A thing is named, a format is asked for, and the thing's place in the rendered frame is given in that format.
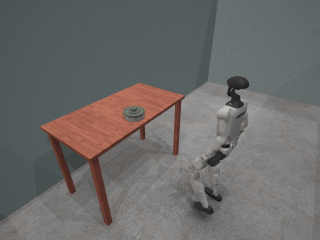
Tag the table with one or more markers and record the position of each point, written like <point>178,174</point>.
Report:
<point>96,128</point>

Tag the robot right hand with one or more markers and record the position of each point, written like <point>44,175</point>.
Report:
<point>234,143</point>

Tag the lid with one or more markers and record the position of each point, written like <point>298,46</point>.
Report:
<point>129,113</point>

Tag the right robot upper arm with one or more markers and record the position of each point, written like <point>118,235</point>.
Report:
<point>245,117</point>

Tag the robot head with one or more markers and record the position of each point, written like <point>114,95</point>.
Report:
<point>237,83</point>

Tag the right robot forearm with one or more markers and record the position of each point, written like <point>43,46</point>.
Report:
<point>239,133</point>

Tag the robot left hand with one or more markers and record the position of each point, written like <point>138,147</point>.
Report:
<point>197,164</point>

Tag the left robot forearm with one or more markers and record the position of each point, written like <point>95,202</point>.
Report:
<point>215,147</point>

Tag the pot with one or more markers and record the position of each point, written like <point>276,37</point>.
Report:
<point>135,119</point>

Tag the left robot upper arm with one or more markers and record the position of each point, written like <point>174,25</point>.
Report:
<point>223,117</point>

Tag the humanoid robot torso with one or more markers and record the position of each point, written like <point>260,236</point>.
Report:
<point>234,125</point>

